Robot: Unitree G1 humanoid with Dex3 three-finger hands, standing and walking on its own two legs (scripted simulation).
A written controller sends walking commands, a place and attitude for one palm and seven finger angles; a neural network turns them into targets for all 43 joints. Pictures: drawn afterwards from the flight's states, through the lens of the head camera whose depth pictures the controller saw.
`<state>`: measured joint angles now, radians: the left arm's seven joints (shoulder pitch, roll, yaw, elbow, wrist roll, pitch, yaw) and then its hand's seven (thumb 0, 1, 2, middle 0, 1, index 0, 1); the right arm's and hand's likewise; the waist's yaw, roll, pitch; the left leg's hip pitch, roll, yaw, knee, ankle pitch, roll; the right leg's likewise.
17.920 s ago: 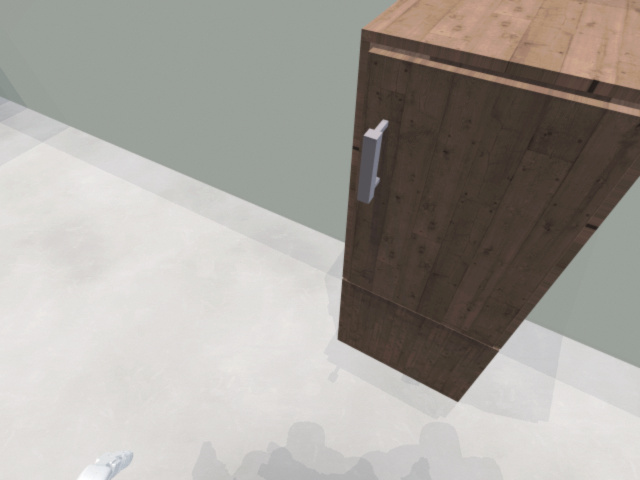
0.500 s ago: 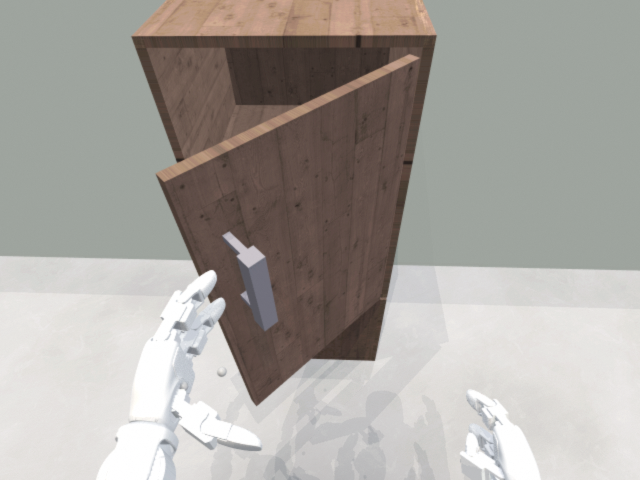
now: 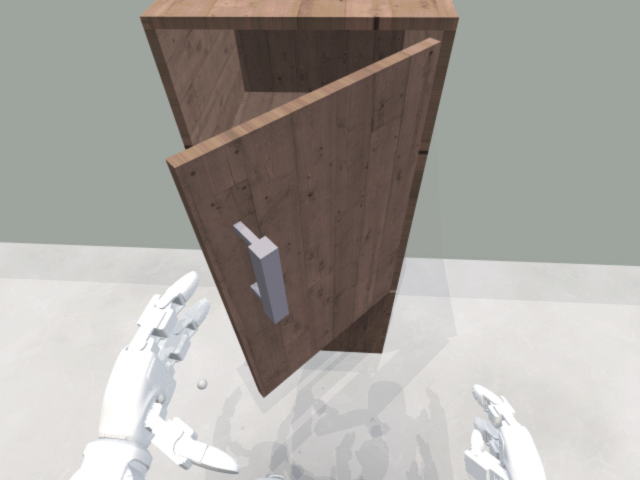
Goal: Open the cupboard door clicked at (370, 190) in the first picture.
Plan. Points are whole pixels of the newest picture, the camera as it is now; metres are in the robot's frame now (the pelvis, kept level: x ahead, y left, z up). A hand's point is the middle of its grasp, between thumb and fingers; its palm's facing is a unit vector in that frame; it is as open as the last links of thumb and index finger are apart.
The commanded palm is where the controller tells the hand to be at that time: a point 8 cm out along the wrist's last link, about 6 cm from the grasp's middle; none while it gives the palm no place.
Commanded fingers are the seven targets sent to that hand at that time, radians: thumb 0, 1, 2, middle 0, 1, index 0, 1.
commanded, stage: draw the hand back to the body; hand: left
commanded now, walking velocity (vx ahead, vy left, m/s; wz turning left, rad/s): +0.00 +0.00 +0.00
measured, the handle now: (260, 273) +0.34 +0.10 +0.09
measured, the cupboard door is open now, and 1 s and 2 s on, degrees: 45 45 45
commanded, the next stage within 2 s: step back with the hand held close in 1.48 s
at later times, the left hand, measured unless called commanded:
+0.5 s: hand (116, 377) +0.19 +0.20 +0.14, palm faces +0.15 -0.96 -0.22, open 15.7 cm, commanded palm +0.15 +0.25 +0.15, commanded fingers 0.00 -0.12 0.47 -0.16 -0.30 -0.16 -0.30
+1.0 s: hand (30, 333) +0.20 +0.26 +0.18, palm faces +0.40 -0.83 -0.39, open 10.3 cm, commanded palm +0.16 +0.31 +0.20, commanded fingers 0.00 0.76 0.84 -0.19 -0.30 -0.19 -0.30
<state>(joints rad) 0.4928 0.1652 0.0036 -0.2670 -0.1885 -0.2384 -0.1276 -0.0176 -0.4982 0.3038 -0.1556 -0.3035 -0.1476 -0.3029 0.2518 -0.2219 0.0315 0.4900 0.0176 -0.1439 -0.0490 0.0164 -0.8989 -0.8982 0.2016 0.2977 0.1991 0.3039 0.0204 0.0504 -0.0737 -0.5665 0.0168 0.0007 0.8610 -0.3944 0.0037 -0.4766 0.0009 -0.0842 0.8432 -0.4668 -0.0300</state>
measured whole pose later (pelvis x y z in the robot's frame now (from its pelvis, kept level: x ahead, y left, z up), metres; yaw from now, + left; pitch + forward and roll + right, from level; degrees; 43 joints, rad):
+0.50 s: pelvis +0.00 +0.01 +0.02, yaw +0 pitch +0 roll -1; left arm 0.52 0.28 0.14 -0.40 -0.15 -0.07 -0.06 -0.02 -0.39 0.35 -0.16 -0.30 -0.15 -0.30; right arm 0.23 -0.23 0.06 0.54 0.02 -0.17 -0.10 0.02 -0.90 -0.90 0.20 0.30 0.20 0.30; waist 0.05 0.06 -0.05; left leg -0.39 0.01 0.00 0.72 -0.34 0.01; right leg -0.28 0.01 -0.09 0.67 -0.39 -0.02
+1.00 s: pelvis +0.01 +0.02 +0.05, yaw -1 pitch -5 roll +0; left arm 0.48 0.33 0.27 -0.38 -0.04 -0.07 0.12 0.00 0.42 0.70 -0.20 -0.30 -0.19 -0.30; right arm 0.17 -0.22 0.04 0.65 -0.01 -0.11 -0.09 0.02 -0.90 -0.90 0.20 0.30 0.20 0.30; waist 0.07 0.05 0.03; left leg -0.11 0.00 0.03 0.40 -0.21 0.02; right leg -0.02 0.00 -0.05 0.36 -0.25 0.00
